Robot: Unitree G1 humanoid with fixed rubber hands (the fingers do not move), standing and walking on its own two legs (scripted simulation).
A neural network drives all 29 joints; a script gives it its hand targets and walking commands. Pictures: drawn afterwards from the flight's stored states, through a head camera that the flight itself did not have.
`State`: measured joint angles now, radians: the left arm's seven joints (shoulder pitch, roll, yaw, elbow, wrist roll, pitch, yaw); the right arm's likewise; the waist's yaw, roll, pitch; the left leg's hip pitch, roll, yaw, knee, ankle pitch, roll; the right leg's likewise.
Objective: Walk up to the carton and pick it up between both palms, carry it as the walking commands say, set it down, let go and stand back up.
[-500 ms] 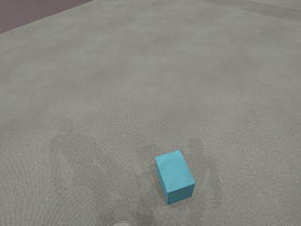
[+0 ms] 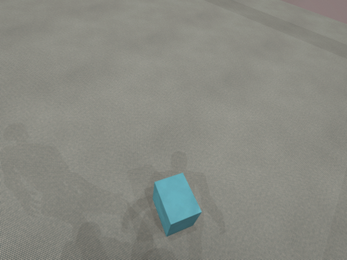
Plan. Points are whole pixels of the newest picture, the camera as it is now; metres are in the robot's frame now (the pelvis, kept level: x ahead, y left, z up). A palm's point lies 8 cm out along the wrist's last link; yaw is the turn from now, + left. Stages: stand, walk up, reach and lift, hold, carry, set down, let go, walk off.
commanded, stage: walk up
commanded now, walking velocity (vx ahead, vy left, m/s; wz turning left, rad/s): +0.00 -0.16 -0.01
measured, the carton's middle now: (174, 204) +0.50 -0.08 -0.67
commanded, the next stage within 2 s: none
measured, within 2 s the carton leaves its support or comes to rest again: neither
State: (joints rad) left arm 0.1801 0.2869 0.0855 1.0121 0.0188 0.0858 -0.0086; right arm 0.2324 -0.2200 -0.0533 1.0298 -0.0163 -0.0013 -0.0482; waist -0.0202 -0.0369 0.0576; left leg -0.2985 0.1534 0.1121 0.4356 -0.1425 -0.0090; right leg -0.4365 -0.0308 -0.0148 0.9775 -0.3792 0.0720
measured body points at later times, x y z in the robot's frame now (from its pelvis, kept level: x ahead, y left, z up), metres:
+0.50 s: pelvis -0.01 -0.06 +0.00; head +0.00 -0.08 +0.45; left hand +0.01 +0.19 -0.14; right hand +0.02 -0.31 -0.16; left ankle -0.06 +0.05 -0.70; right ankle -0.02 -0.19 -0.75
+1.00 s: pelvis +0.02 -0.01 +0.00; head +0.05 +0.01 +0.45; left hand +0.07 +0.25 -0.16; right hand +0.07 -0.26 -0.14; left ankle +0.01 +0.11 -0.75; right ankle +0.01 -0.14 -0.70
